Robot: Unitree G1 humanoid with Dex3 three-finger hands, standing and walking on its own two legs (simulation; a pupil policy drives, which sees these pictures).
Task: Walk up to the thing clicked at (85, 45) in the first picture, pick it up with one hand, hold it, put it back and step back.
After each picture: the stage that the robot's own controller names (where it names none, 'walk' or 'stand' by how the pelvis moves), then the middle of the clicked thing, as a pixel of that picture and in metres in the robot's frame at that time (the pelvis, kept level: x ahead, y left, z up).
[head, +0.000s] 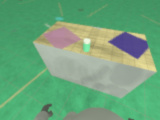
stand; (86, 45) +0.65 +0.07 +0.02
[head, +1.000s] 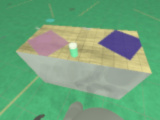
walk; (73, 50) +0.53 +0.20 +0.03
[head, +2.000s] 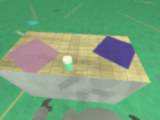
stand; (68, 63) +0.40 +0.18 +0.02
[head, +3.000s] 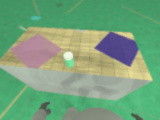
stand; (69, 59) +0.42 +0.18 +0.02
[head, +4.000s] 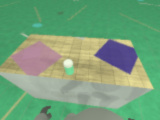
stand; (68, 67) +0.38 +0.18 +0.01
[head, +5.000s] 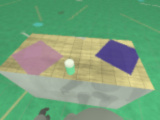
stand; (70, 67) +0.38 +0.17 +0.01
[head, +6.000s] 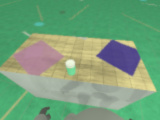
stand; (70, 67) +0.38 +0.16 +0.01
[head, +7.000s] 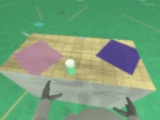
rise first; (70, 67) +0.38 +0.17 +0.02
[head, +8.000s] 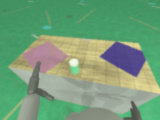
go down; (74, 66) +0.39 +0.16 +0.02
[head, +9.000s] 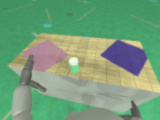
go down; (74, 65) +0.40 +0.16 +0.03
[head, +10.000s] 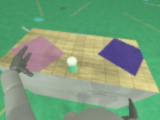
go down; (72, 65) +0.38 +0.15 +0.03
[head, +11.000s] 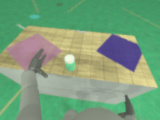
close in; (70, 63) +0.39 +0.15 +0.04
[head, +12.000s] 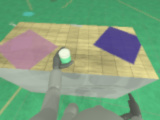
close; (65, 58) +0.40 +0.17 +0.07
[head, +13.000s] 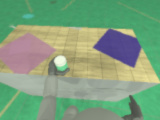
lift; (61, 65) +0.35 +0.18 +0.08
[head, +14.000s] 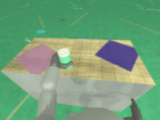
lift; (65, 59) +0.34 +0.17 +0.18
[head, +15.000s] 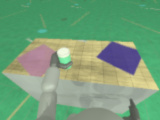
hold; (65, 58) +0.33 +0.17 +0.18
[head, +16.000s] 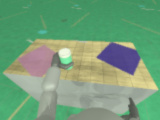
hold; (66, 59) +0.33 +0.16 +0.18
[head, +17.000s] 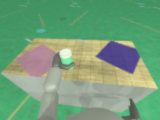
crouch; (67, 59) +0.34 +0.16 +0.17
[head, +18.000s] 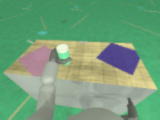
crouch; (63, 55) +0.36 +0.18 +0.20
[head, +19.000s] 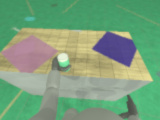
lower; (64, 62) +0.38 +0.18 +0.06
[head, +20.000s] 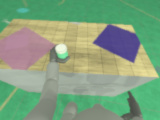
lower; (62, 53) +0.43 +0.18 +0.08
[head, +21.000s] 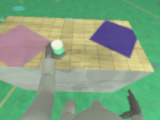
lower; (58, 49) +0.45 +0.19 +0.09
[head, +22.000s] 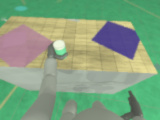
lower; (60, 50) +0.45 +0.19 +0.09
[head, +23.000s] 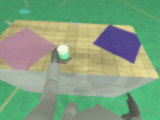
draw back; (64, 54) +0.42 +0.17 +0.08
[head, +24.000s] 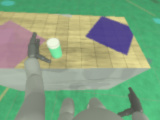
rise; (55, 48) +0.44 +0.19 +0.10
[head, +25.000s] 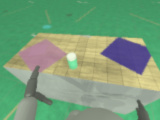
sink last; (72, 61) +0.41 +0.17 +0.07
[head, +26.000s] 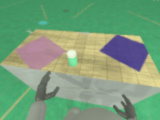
stand; (72, 58) +0.42 +0.17 +0.07
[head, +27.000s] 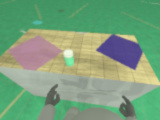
stand; (69, 58) +0.43 +0.17 +0.07
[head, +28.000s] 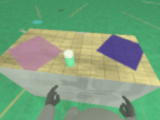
stand; (69, 58) +0.42 +0.17 +0.07
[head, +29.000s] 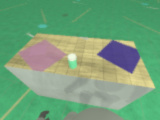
stand; (72, 61) +0.44 +0.17 +0.02
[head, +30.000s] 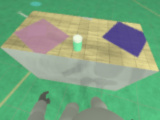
walk; (77, 43) +0.53 +0.12 +0.04
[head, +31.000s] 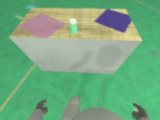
walk; (73, 26) +0.74 +0.21 +0.05
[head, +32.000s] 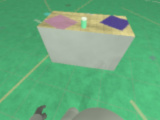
stand; (83, 22) +1.03 +0.15 +0.04
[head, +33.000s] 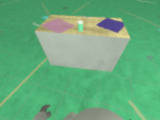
stand; (80, 26) +1.03 +0.18 +0.01
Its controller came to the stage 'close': yes
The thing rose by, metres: 0.19
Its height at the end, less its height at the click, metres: +0.00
